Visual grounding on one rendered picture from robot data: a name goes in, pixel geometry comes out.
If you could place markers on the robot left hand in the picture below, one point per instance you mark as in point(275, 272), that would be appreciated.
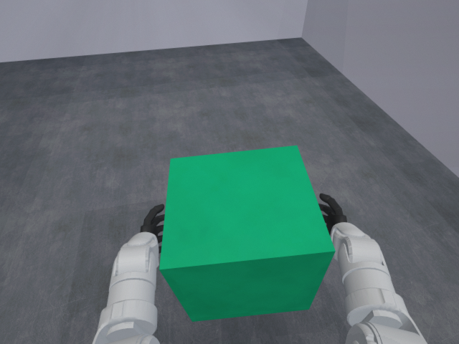
point(151, 221)

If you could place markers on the robot right hand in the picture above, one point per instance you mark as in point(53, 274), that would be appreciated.
point(334, 211)

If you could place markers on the right robot forearm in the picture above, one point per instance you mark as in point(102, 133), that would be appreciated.
point(370, 295)

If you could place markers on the left robot forearm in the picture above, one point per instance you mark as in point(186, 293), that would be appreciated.
point(130, 309)

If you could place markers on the carton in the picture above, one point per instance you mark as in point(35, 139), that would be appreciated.
point(243, 234)

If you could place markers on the robot right upper arm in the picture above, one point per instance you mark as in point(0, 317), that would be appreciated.
point(372, 333)

